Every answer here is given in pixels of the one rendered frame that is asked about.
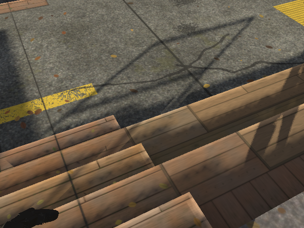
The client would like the left robot hand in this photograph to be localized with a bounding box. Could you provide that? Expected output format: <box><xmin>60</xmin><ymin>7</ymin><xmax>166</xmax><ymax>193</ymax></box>
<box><xmin>0</xmin><ymin>207</ymin><xmax>59</xmax><ymax>228</ymax></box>

